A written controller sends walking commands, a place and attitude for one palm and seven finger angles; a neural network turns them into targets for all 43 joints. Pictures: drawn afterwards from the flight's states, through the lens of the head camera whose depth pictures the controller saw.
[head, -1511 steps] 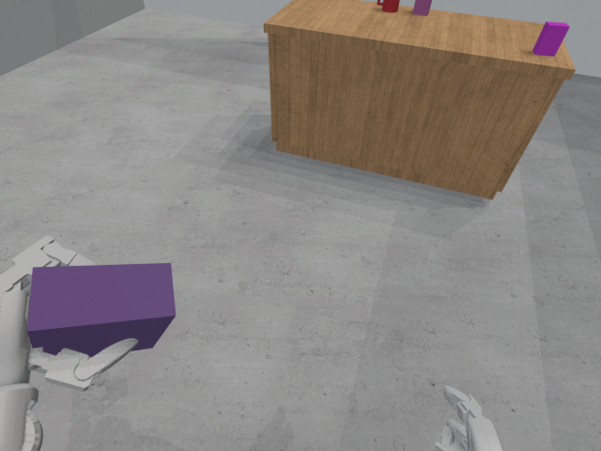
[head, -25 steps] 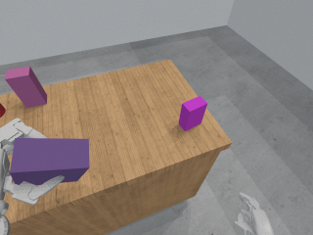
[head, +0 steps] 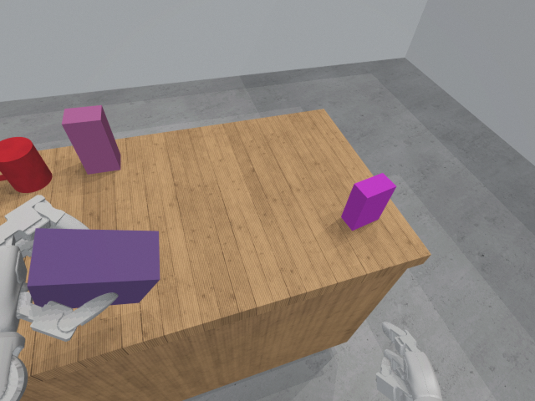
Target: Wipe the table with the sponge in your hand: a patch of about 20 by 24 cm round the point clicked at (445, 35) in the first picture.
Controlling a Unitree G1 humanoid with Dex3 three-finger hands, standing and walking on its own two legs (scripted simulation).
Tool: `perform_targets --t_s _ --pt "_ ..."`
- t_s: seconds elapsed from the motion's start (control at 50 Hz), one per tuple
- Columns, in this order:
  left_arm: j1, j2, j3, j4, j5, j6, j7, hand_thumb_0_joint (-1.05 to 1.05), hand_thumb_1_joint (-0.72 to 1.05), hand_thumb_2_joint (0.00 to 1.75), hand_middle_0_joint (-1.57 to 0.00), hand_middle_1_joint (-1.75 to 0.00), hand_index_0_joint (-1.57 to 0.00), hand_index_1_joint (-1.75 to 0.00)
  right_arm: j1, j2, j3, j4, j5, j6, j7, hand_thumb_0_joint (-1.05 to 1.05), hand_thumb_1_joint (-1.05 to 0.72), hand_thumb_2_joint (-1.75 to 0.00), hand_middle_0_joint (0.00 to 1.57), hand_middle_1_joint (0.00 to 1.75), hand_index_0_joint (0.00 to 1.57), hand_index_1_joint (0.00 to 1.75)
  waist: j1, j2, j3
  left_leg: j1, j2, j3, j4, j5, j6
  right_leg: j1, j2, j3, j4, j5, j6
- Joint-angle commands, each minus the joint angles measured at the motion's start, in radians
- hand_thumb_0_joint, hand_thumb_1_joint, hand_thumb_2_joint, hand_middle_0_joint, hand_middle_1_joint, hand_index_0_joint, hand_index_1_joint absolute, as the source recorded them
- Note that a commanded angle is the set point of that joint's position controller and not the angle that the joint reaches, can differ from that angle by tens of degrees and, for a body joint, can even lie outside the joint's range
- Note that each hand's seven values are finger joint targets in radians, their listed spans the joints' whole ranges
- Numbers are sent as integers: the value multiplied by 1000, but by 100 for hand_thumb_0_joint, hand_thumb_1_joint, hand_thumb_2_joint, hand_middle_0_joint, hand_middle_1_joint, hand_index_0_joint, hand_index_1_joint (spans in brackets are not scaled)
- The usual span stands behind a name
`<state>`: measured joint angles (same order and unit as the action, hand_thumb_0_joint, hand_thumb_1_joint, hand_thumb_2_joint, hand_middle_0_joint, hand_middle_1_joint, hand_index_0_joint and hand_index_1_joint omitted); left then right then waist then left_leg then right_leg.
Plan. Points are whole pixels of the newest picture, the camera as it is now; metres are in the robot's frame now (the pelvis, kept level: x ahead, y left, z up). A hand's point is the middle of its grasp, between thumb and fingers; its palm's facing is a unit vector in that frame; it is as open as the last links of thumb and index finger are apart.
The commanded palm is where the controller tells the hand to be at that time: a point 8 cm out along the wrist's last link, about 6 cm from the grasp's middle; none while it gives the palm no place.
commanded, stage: come to a stop and stand still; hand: left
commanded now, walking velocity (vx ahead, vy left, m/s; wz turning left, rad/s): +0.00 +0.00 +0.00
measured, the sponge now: (113, 271) +0.23 +0.21 +0.12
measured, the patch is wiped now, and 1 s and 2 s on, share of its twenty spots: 0.00 0.00 0.00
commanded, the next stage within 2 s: look again from close up in 0.40 s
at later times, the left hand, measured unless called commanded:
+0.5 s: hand (49, 277) +0.20 +0.26 +0.15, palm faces +0.35 -0.85 -0.40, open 9.8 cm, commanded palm +0.15 +0.29 +0.17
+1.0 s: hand (22, 224) +0.24 +0.28 +0.19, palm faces +0.40 -0.78 -0.47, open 9.8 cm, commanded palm +0.16 +0.28 +0.17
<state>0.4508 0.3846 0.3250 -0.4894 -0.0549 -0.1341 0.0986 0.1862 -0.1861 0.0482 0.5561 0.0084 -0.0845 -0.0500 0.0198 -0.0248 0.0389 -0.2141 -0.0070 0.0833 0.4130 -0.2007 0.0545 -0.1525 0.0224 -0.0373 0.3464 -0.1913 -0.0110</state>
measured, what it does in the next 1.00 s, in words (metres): stands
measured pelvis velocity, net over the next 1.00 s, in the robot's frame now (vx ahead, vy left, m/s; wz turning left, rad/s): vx -0.01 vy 0.00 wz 0.02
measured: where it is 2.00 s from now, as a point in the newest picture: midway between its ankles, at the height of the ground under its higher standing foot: outside the picture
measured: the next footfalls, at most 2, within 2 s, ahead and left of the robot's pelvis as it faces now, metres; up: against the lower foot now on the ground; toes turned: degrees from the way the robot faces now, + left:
none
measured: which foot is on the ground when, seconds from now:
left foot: down 0.00-1.00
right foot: down 0.00-1.00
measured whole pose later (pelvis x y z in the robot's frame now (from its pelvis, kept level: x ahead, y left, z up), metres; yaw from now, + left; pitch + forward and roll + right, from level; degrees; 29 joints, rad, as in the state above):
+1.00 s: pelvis -0.01 +0.00 -0.01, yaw +1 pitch -1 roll -1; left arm 0.11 0.54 0.42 -0.34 -0.05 -0.07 -0.02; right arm 0.21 -0.25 0.05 0.62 0.00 -0.16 -0.01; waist 0.07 -0.02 0.05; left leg -0.29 -0.02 0.07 0.53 -0.24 0.05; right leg -0.25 0.00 -0.05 0.53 -0.27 -0.01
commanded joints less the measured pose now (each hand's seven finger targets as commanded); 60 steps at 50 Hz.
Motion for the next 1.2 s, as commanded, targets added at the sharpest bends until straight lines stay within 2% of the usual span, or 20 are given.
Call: perform_targets --t_s 0.0,0.18,0.46,0.48,0.5,0.52,0.56,0.7,0.84,0.86,0.88,0.9,0.92,0.94,0.96,1.04,1.06,1.12,1.16,1.18 --pt "-62 157 120 -238 -6 -83 24 0 10 130 -120 -160 -120 -160 -79 -136 -66 -153 4 -63 -12 0 -90 -90 20 30 20 30 -8 128 -157 51 141 -179 -116 138 -51 46 -68 60 -5 127 -11" --pt "-56 135 105 -226 -4 -101 19 0 10 130 -120 -160 -120 -160 -64 -147 -69 -136 0 -73 -10 0 -90 -90 20 30 20 30 -10 142 -140 60 145 -180 -137 160 -86 21 -52 32 8 80 -10" --pt "-67 150 131 -201 5 -101 31 0 10 130 -120 -160 -120 -160 -72 -141 -77 -135 8 -80 -12 0 -90 -90 20 30 20 30 -12 105 -130 22 132 -171 -131 15 -67 33 -70 61 -15 81 -13" --pt "-1140 946 698 -428 180 -205 27 0 10 130 -120 -160 -120 -160 34 -177 -71 -133 -59 -117 6 0 -90 -90 20 30 20 30 6 -61 33 -160 149 -121 48 86 -12 -153 -117 96 -23 80 -7" --pt "-530 314 292 200 60 -161 -20 0 10 130 -120 -160 -120 -160 -57 -52 -33 -66 -16 -109 3 0 -90 -90 20 30 20 30 -5 -49 -165 48 81 -150 13 143 -12 -176 -134 122 0 -1 -51" --pt "-266 193 203 222 27 -154 -38 0 10 130 -120 -160 -120 -160 -8 -138 -93 -117 -7 -129 6 0 -90 -90 20 30 20 30 34 56 -184 102 86 -111 7 126 -37 -115 -107 207 -25 77 -43" --pt "-128 59 72 -34 -12 -181 -43 0 10 130 -120 -160 -120 -160 -41 -129 -92 -126 15 -137 43 0 -90 -90 20 30 20 30 20 211 -247 116 97 -116 -40 152 -23 -9 -89 134 70 100 -20" --pt "-105 207 183 -148 -6 -191 0 0 10 130 -120 -160 -120 -160 -58 -140 -79 -147 8 -140 34 0 -90 -90 20 30 20 30 15 -33 -121 -45 91 -144 -63 -72 -25 -31 -78 126 10 -13 -10" --pt "-181 208 182 -182 -12 -216 0 0 10 130 -120 -160 -120 -160 -53 -133 -74 -136 5 -150 8 0 -90 -90 20 30 20 30 9 122 -164 19 87 -148 -46 9 -24 -15 -84 128 14 63 -16" --pt "-1107 950 469 -615 44 -335 10 0 10 130 -120 -160 -120 -160 82 -219 44 -207 88 -112 -49 0 -90 -90 20 30 20 30 -46 435 -180 -178 99 -163 4 -145 8 3 -42 77 177 -79 41" --pt "-707 517 334 -3 138 -88 -48 0 10 130 -120 -160 -120 -160 -105 -152 -98 -75 -44 -128 -21 0 -90 -90 20 30 20 30 66 374 -309 74 42 -82 26 84 -78 -47 -28 -1 192 -18 -55" --pt "-519 299 141 56 16 -18 -74 0 10 130 -120 -160 -120 -160 -65 -188 -72 -127 -16 -145 33 0 -90 -90 20 30 20 30 38 272 -268 136 45 -157 33 309 -123 -151 -6 -58 173 25 -50" --pt "-405 219 141 -29 -10 26 -123 0 10 130 -120 -160 -120 -160 -74 -222 -87 -101 -17 -154 33 0 -90 -90 20 30 20 30 65 213 -356 259 76 -136 59 417 -108 -151 2 -47 165 80 -33" --pt "-263 221 117 -60 -45 94 -155 0 10 130 -120 -160 -120 -160 -84 -215 -83 -108 -4 -152 28 0 -90 -90 20 30 20 30 86 206 -365 281 71 -128 66 488 -94 -120 -6 -46 165 106 -24" --pt "-118 101 25 -5 -56 169 -183 0 10 130 -120 -160 -120 -160 -127 -194 -59 -111 15 -144 46 0 -90 -90 20 30 20 30 77 143 -296 258 82 -130 65 467 -91 -150 3 -52 166 77 -16" --pt "-102 234 80 -150 72 209 -185 0 10 130 -120 -160 -120 -160 -158 -201 -57 -137 6 -86 55 0 -90 -90 20 30 20 30 60 -5 -151 90 61 -109 51 260 -57 -142 5 -66 152 114 -11" --pt "-126 328 172 -218 82 178 -161 0 10 130 -120 -160 -120 -160 -179 -200 -56 -144 9 -78 52 0 -90 -90 20 30 20 30 64 11 -172 85 55 -100 54 219 -52 -134 14 -54 152 99 -14" --pt "-168 340 242 -238 85 36 -86 0 10 130 -120 -160 -120 -160 -174 -174 -61 -134 -20 -73 32 0 -90 -90 20 30 20 30 51 28 -191 55 46 -111 85 144 -58 -199 24 -59 184 24 -9" --pt "-280 410 286 -289 112 -25 -27 0 10 130 -120 -160 -120 -160 -174 -165 -62 -120 -25 -72 23 0 -90 -90 20 30 20 30 50 141 -209 49 38 -112 100 71 -55 -227 22 -39 191 -22 -13" --pt "-298 354 232 -238 132 -32 -8 0 10 130 -120 -160 -120 -160 -167 -149 -57 -119 -30 -72 21 0 -90 -90 20 30 20 30 43 183 -210 42 29 -110 109 47 -54 -239 14 -36 189 -41 -15"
